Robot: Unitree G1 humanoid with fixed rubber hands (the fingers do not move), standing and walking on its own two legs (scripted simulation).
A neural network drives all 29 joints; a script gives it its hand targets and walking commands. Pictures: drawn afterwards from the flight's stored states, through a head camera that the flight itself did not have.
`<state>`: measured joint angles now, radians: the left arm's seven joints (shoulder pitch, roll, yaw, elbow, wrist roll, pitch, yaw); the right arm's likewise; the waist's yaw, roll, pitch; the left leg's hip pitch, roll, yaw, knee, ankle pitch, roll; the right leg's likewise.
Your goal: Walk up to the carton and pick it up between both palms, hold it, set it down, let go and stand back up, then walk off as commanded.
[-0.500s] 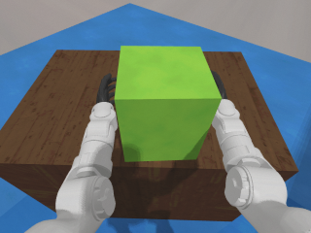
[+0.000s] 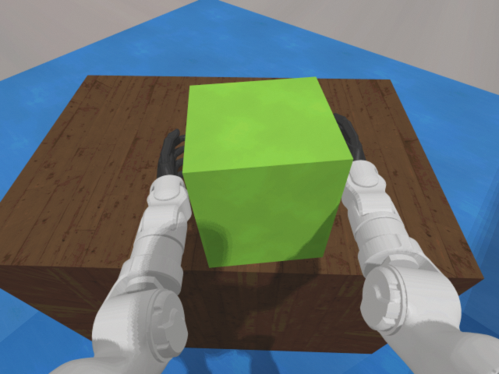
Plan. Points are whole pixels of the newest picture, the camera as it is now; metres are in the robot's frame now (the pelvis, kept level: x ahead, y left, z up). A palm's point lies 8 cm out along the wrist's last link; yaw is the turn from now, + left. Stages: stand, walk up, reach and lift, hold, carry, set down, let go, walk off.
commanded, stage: set down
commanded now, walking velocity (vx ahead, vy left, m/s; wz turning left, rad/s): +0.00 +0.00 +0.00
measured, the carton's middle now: (260, 176) +0.42 -0.02 +0.07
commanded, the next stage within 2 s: none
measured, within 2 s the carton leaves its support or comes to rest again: rests again in 0.92 s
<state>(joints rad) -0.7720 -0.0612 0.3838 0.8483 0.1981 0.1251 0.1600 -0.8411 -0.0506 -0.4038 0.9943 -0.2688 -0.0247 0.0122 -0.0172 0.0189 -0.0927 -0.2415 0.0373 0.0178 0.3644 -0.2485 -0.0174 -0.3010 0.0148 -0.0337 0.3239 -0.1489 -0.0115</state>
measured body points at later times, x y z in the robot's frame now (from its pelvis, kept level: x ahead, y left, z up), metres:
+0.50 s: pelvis +0.00 +0.00 +0.00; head +0.03 +0.00 +0.45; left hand +0.42 +0.14 +0.07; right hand +0.43 -0.17 +0.10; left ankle -0.05 +0.13 -0.75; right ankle +0.00 -0.11 -0.75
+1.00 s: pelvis +0.00 +0.00 +0.00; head +0.04 +0.00 +0.45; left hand +0.42 +0.14 +0.07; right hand +0.43 -0.17 +0.08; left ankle -0.05 +0.13 -0.75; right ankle +0.00 -0.11 -0.75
